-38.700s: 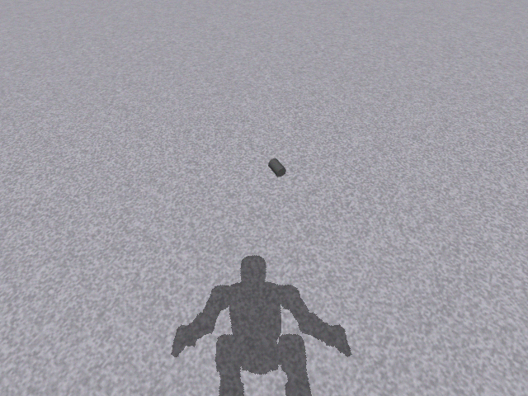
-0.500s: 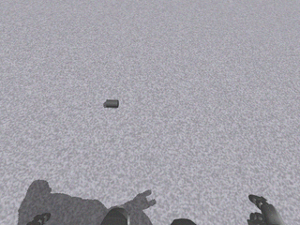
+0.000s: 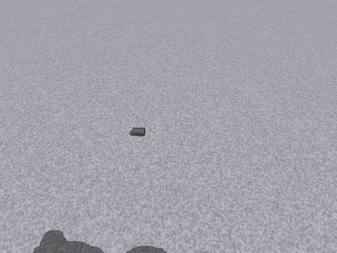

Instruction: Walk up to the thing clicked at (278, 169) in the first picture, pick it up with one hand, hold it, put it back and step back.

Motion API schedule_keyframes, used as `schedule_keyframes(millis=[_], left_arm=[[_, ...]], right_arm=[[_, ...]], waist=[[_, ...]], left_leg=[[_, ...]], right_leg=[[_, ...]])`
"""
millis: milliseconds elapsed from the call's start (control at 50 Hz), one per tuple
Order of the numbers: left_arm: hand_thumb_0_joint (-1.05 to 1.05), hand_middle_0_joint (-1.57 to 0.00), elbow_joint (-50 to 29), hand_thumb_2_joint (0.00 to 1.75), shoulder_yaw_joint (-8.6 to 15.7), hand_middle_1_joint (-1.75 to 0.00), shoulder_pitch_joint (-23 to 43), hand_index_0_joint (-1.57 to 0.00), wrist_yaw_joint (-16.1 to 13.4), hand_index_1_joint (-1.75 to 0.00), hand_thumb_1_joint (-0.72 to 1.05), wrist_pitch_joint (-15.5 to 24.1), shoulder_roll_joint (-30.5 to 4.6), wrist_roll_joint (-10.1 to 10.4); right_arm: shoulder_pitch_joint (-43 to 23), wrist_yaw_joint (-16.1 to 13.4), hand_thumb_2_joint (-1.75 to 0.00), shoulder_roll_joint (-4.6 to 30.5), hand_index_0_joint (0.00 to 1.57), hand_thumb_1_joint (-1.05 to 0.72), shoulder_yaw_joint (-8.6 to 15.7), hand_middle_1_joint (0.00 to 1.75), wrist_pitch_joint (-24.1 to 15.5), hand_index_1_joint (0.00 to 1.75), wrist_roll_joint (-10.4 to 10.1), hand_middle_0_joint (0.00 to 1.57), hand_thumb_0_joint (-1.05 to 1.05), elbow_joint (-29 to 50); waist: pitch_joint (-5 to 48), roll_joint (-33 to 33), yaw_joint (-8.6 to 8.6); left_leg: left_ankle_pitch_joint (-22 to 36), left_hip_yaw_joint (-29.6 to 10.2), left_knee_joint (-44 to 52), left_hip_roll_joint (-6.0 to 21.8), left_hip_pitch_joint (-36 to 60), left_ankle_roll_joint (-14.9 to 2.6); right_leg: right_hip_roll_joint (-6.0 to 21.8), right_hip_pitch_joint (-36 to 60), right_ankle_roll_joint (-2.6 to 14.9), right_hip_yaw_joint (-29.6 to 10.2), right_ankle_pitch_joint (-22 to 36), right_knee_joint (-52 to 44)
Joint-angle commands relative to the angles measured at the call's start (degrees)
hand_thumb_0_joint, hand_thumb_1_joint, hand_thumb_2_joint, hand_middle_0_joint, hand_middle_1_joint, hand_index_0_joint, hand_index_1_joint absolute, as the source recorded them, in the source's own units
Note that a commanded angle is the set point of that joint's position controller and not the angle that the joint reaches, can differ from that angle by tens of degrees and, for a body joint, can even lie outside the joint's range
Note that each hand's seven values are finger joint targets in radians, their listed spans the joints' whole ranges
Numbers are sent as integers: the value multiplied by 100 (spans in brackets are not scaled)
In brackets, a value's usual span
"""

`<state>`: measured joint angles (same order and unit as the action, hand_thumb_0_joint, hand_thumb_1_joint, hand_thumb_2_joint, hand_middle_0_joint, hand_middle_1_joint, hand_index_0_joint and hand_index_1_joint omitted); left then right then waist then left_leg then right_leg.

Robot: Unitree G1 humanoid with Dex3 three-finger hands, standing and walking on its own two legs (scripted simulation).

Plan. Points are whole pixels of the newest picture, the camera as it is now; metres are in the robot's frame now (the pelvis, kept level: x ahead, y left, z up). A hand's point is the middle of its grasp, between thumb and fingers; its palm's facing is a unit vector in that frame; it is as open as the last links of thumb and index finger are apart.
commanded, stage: step back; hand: left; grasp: from above
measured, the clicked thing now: (138, 131) +1.08 +0.24 -0.74
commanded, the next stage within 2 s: stand in 0.68 s
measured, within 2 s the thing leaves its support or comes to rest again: neither
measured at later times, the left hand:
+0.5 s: hand out of the picture +0.12 +0.26 -0.16, palm faces +0.07 -0.92 -0.38, open 7.4 cm
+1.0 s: hand out of the picture +0.14 +0.25 -0.14, palm faces +0.02 -0.94 -0.34, open 7.4 cm
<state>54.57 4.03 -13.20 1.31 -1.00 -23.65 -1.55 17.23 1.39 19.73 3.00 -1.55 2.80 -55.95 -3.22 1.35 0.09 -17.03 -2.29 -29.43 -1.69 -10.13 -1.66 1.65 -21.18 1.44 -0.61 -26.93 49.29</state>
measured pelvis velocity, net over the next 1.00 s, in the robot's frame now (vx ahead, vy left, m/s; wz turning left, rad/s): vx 0.06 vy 0.00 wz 0.03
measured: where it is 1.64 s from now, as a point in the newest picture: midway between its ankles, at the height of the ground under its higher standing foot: outside the picture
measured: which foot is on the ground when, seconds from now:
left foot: down 0.00-0.14, up 0.16-0.42, down 0.44-1.00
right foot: up 0.00-0.10, down 0.12-1.00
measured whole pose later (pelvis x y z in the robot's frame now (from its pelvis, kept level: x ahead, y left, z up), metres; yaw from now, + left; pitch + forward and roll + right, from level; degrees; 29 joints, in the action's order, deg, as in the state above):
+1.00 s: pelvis +0.06 +0.00 +0.01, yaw +2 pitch -4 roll +0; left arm 64.2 -0.4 -4.5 0.4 1.3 -19.9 -0.2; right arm 2.6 0.9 19.9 0.3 -1.2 0.6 -62.7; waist -3.8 -0.5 -0.7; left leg -10.3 -1.0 -22.8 1.3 -8.4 1.2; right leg 2.2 -5.6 -1.4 2.2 -12.4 22.3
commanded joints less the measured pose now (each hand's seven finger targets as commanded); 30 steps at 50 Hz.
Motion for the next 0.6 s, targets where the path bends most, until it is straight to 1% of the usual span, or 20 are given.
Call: schedule_keyframes(millis=[0, 40, 60, 80, 100, 120, 140, 160, 180, 240, 360, 400, 420, 440, 460, 480, 500, 540, 560, 580], left_arm=[[0, -20, -526, 90, 294, -30, 419, -20, 23, -30, 90, 291, -983, 3], [0, -20, -513, 90, 298, -30, 448, -20, 8, -30, 90, 324, -904, 16], [0, -20, -436, 90, 299, -30, 256, -20, -20, -30, 90, 351, -862, 7], [0, -20, -232, 90, 310, -30, -174, -20, -71, -30, 90, 379, -834, 5], [0, -20, -68, 90, 347, -30, -492, -20, -127, -30, 90, 406, -911, -10], [0, -20, -37, 90, 442, -30, -587, -20, -184, -30, 90, 439, -1239, -90], [0, -20, -207, 90, 525, -30, -402, -20, -209, -30, 90, 463, -1667, -118], [0, -20, -372, 90, 535, -30, 140, -20, -194, -30, 90, 435, -1772, -111], [0, -20, -475, 90, 523, -30, 404, -20, -181, -30, 90, 436, -1706, -110], [0, -20, -483, 90, 367, -30, 602, -20, -191, -30, 90, 507, -1256, -35], [0, -20, -429, 90, 286, -30, 903, -20, -196, -30, 90, 461, -1263, 12], [0, -20, -411, 90, 197, -30, 895, -20, -193, -30, 90, 366, -1121, 87], [0, -20, -387, 90, 133, -30, 770, -20, -199, -30, 90, 332, -1005, 100], [0, -20, -405, 90, 105, -30, 664, -20, -210, -30, 90, 313, -866, 133], [0, -20, -375, 90, 67, -30, 620, -20, -209, -30, 90, 267, -753, 193], [0, -20, -203, 90, 105, -30, 570, -20, -227, -30, 90, 213, -885, 237], [0, -20, -69, 90, 86, -30, 463, -20, -248, -30, 90, 223, -890, 195], [0, -20, -37, 90, 104, -30, 611, -20, -233, -30, 90, 283, -1021, 118], [0, -20, -30, 90, 113, -30, 635, -20, -231, -30, 90, 300, -1106, 125], [0, -20, -32, 90, 115, -30, 767, -20, -231, -30, 90, 291, -1116, 151]], right_arm=[[-289, -113, -90, 1711, 20, -90, 456, 30, -196, 30, -47, 20, 0, 494], [-374, -107, -90, 1723, 20, -90, 441, 30, -121, 30, -56, 20, 0, 525], [-490, -104, -90, 1688, 20, -90, 416, 30, -78, 30, -85, 20, 0, 568], [-739, -107, -90, 1538, 20, -90, 351, 30, -28, 30, -132, 20, 0, 626], [-706, -123, -90, 1223, 20, -90, 248, 30, 28, 30, -156, 20, 0, 629], [-526, -145, -90, 796, 20, -90, 108, 30, 40, 30, -192, 20, 0, 709], [-433, -189, -90, 746, 20, -90, 85, 30, 71, 30, -167, 20, 0, 734], [-274, -236, -90, 1322, 20, -90, 262, 30, 112, 30, -134, 20, 0, 546], [-131, -224, -90, 1499, 20, -90, 327, 30, 93, 30, -146, 20, 0, 455], [-10, -176, -90, 1307, 20, -90, 258, 30, 67, 30, -175, 20, 0, 208], [-77, -132, -90, 1152, 20, -90, 209, 30, 57, 30, -133, 20, 0, 115], [-17, -186, -90, 1120, 20, -90, 225, 30, 8, 30, -109, 20, 0, -20], [-130, -222, -90, 1194, 20, -90, 261, 30, -12, 30, -88, 20, 0, -2], [-246, -253, -90, 1414, 20, -90, 293, 30, -32, 30, -52, 20, 0, 51], [-574, -266, -90, 1634, 20, -90, 288, 30, -61, 30, -66, 20, 0, 165], [-888, -248, -90, 1810, 20, -90, 271, 30, -41, 30, -145, 20, 0, 193], [-1141, -235, -90, 1703, 20, -90, 241, 30, -8, 30, -153, 20, 0, 173], [-1156, -240, -90, 1460, 20, -90, 164, 30, 11, 30, -170, 20, 0, 101], [-1098, -254, -90, 1402, 20, -90, 148, 30, 1, 30, -184, 20, 0, 82], [-950, -261, -90, 1388, 20, -90, 143, 30, 0, 30, -187, 20, 0, -10]], waist=[[-237, -965, 92], [-95, -1149, 84], [24, -1133, -58], [172, -1040, -346], [279, -549, -494], [325, 591, -504], [259, 969, -449], [40, 420, -303], [-275, 420, -192], [-273, 283, -84], [144, 827, -10], [334, 515, 92], [375, 335, 53], [586, -149, -21], [612, -601, -176], [621, -741, -225], [559, -729, -303], [739, -521, -247], [862, -463, -164], [906, -504, -77]], left_leg=[[-927, -1545, 1358, 1349, -192, -894], [-539, -1226, 1086, 1256, -422, -780], [-372, -997, 771, 1160, -648, -693], [-441, -770, 291, 1033, -1090, -552], [-461, -513, -461, 755, -1460, -381], [-1077, -216, -1611, 107, -2171, -141], [-1686, -335, -2455, -288, -2595, 57], [-1682, -617, -2768, 85, -2108, 70], [-1617, -571, -2859, 255, -2015, 70], [-854, -728, -2506, 339, -1659, 104], [-506, 102, -784, 346, -596, 187], [514, 341, 170, 110, -98, 175], [1143, 72, 269, 254, 92, 96], [1899, -520, 303, 774, 135, -113], [1907, -1372, 599, 1418, -229, -423], [1587, -1513, 508, 1623, -757, -843], [1467, -1373, 419, 1586, -1009, -795], [1763, -677, 96, 1053, -792, -307], [1924, -499, -22, 890, -590, -196], [2001, -468, 26, 852, -507, -152]], right_leg=[[73, -475, -33, 114, 297, -507], [-80, 199, -38, 219, 402, -1250], [-166, 685, -10, 326, 759, -1737], [-245, 1405, 12, 394, 1192, -2025], [-237, 2025, -42, 235, 1256, -2391], [564, 2350, 123, -1172, 513, -2992], [1844, 1891, 598, -3053, -942, -3785], [2232, 986, 1057, -3376, -2077, -3941], [2232, 616, 1307, -3234, -1982, -3886], [1446, 500, 874, -1695, -259, -3512], [1315, 371, 789, -681, 1958, -2660], [980, 396, 521, -319, 2551, -1864], [838, 316, 335, -238, 2782, -1558], [592, 347, 157, -30, 2732, -1203], [171, 407, -33, 136, 1810, -957], [-47, 908, -34, 153, 671, -1043], [24, 1237, 0, 94, 545, -1397], [344, 1448, 83, -111, 1779, -1864], [466, 1390, 126, -215, 2359, -1815], [503, 1400, 137, -223, 2513, -1700]])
